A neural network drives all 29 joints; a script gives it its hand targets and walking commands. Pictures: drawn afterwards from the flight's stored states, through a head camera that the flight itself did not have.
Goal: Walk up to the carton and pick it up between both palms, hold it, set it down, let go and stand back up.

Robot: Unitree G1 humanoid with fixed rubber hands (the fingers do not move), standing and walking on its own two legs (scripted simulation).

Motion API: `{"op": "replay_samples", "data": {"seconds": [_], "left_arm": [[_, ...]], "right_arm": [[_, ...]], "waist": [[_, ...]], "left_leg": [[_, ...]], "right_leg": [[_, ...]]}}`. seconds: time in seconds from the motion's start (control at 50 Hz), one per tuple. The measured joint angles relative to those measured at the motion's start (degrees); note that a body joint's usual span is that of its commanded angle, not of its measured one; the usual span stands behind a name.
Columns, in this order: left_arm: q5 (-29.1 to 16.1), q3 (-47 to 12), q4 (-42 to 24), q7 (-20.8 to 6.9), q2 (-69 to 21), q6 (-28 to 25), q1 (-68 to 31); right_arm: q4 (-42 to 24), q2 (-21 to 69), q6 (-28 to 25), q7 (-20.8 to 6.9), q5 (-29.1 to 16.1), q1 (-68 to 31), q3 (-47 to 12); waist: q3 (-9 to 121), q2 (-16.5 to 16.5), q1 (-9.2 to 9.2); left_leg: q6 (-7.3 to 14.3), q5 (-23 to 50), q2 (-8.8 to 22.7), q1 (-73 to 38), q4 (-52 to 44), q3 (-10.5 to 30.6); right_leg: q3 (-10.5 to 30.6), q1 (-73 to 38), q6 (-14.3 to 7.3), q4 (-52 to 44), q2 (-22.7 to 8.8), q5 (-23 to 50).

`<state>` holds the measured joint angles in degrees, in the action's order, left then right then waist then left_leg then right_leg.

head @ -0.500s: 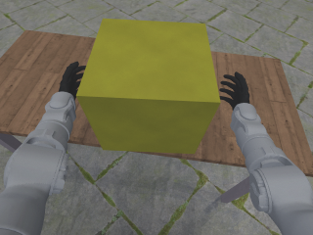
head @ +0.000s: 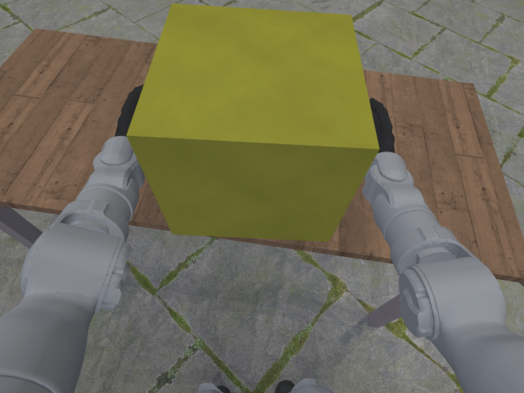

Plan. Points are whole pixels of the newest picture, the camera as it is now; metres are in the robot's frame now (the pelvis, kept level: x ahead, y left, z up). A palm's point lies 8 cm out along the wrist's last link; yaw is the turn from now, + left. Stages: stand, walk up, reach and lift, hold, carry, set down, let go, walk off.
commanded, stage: reach and lift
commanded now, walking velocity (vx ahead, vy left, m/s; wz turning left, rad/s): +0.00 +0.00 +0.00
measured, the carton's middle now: (256, 131) +0.51 +0.00 +0.07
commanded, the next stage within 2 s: none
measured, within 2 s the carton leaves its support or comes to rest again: neither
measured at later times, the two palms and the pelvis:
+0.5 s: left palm (133, 137) +0.48 +0.19 +0.09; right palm (380, 147) +0.45 -0.18 +0.10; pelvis +0.01 +0.00 +0.01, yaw +0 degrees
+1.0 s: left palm (134, 138) +0.48 +0.19 +0.09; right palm (380, 148) +0.45 -0.18 +0.10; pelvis +0.01 +0.00 +0.02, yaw +0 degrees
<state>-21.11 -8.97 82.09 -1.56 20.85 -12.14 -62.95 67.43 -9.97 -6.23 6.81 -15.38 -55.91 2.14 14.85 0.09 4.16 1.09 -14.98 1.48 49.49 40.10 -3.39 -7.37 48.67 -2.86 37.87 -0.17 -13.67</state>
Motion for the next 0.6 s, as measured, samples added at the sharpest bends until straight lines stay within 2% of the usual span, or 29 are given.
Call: {"op": "replay_samples", "data": {"seconds": [0.06,0.12,0.48,0.6], "left_arm": [[2.36,2.14,-0.66,0.57,-0.46,0.21,0.33],[4.23,3.51,-1.16,0.95,-0.72,0.61,0.82],[5.74,5.14,0.42,2.38,-2.75,0.32,2.15],[6.14,5.57,0.73,2.20,-2.65,-0.28,2.00]], "right_arm": [[-0.40,1.61,-0.29,1.91,2.88,0.28,2.59],[-0.16,2.18,-0.44,2.43,4.54,0.71,4.35],[1.63,1.57,-0.14,0.77,5.17,0.77,5.53],[1.73,1.84,-0.69,1.26,6.27,0.90,6.40]], "waist": [[-0.39,-0.09,0.02],[-0.79,-0.25,0.20],[-1.31,0.10,-0.03],[-1.39,-0.09,0.12]], "left_leg": [[-0.14,0.10,0.21,-0.66,-0.42,0.20],[-0.30,0.31,0.42,-1.79,-1.19,0.36],[0.05,0.39,0.01,-6.04,-3.32,0.12],[-0.01,0.60,0.00,-6.09,-3.61,0.24]], "right_leg": [[-0.17,-0.97,-0.02,-1.03,0.29,0.41],[-0.31,-2.44,-0.04,-2.52,0.62,0.98],[0.02,-6.59,0.38,-4.51,0.44,1.08],[-0.09,-6.66,0.31,-4.77,0.46,1.22]]}}
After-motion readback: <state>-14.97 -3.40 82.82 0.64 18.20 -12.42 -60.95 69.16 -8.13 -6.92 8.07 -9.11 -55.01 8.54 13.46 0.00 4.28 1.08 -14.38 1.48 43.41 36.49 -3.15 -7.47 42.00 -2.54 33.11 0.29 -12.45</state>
